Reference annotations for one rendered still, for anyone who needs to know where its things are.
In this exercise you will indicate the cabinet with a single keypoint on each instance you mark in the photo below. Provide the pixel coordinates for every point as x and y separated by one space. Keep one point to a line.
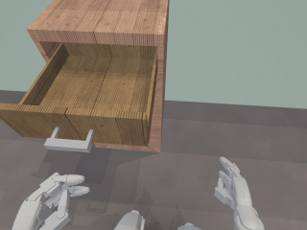
117 22

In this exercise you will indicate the right robot hand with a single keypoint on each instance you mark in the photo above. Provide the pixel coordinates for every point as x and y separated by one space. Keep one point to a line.
236 191

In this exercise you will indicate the left robot hand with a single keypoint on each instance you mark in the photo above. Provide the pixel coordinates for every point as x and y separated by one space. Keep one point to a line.
34 212

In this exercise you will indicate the robot left thigh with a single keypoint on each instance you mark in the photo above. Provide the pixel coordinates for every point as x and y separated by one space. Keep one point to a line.
131 221

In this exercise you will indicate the drawer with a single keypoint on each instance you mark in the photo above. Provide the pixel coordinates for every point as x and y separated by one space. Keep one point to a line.
108 88

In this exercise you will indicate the handle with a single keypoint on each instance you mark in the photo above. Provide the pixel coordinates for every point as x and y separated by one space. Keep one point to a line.
55 143

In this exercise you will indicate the right robot forearm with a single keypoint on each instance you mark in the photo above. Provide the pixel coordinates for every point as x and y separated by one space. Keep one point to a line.
246 218

